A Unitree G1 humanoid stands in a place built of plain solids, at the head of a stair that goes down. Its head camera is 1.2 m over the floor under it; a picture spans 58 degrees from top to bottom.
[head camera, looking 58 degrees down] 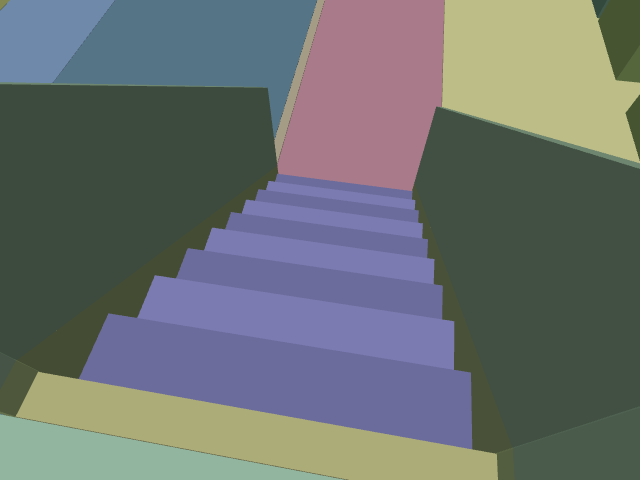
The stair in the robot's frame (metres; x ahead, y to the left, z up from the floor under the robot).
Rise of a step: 0.20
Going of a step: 0.26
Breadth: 1.24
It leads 9 degrees to the right of straight ahead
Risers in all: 10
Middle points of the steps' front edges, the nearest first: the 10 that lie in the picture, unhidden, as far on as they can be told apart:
0.22 0.17 0.00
0.48 0.12 -0.20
0.73 0.08 -0.41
0.99 0.04 -0.61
1.24 0.00 -0.82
1.50 -0.05 -1.02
1.75 -0.09 -1.23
2.01 -0.13 -1.43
2.26 -0.17 -1.64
2.52 -0.22 -1.84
